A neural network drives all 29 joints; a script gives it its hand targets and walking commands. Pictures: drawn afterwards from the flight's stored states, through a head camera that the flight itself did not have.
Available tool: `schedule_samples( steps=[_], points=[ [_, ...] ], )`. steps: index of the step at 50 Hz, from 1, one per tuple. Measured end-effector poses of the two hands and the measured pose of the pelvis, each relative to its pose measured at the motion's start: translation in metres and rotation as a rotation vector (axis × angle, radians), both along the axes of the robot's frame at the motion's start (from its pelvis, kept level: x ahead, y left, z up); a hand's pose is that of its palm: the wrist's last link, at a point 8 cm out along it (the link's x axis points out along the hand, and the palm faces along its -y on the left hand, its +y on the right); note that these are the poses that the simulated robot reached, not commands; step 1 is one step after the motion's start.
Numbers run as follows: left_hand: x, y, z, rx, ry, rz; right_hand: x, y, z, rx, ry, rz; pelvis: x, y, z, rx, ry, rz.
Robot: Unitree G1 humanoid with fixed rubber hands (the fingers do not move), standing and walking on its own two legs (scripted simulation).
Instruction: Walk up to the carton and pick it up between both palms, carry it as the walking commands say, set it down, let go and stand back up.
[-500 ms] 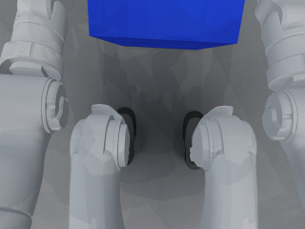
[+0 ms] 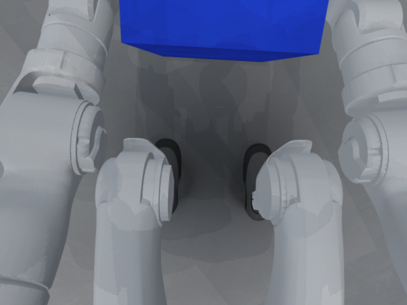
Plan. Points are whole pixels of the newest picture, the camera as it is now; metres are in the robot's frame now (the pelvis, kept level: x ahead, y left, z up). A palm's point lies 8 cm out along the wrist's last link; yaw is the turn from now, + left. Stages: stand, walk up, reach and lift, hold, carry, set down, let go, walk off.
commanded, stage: reach and lift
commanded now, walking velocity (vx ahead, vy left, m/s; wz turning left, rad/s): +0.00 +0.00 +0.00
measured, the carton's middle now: out of the picture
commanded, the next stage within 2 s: none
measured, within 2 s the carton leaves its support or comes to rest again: leaves its support in 0.86 s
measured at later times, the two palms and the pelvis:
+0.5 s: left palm out of the picture +0.57 +0.16 -0.17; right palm out of the picture +0.56 -0.15 -0.17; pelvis +0.00 +0.00 -0.02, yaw +0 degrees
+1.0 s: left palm out of the picture +0.56 +0.16 -0.13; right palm out of the picture +0.56 -0.15 -0.12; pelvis +0.01 +0.00 +0.00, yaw +0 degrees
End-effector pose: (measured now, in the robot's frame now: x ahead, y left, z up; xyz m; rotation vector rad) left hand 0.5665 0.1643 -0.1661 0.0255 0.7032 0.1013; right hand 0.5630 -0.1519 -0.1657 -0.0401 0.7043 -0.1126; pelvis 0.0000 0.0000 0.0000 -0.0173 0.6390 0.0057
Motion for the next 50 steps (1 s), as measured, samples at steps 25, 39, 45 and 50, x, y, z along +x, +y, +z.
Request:
schedule_samples(
  steps=[25,39,45,50],
  points=[
    [0.0,-0.002,-0.002,-0.04,0.004,-0.003,0.0,0.001,-0.002,0.046,-0.002,-0.007,0.003,0.001,-0.016,0.009,-0.045,-0.007],
    [-0.002,-0.003,0.0,-0.017,0.008,0.0,-0.001,0.002,-0.001,0.023,0.004,-0.019,0.011,0.0,-0.011,0.009,0.01,-0.009],
    [-0.005,-0.003,0.014,-0.006,0.015,0.005,-0.002,0.003,0.015,0.017,0.011,-0.022,0.013,-0.001,-0.004,0.01,0.045,-0.01],
    [-0.003,-0.003,0.041,-0.011,-0.001,0.012,0.002,0.003,0.043,0.024,-0.005,-0.027,0.011,-0.001,0.005,0.011,0.073,-0.009]
  ],
)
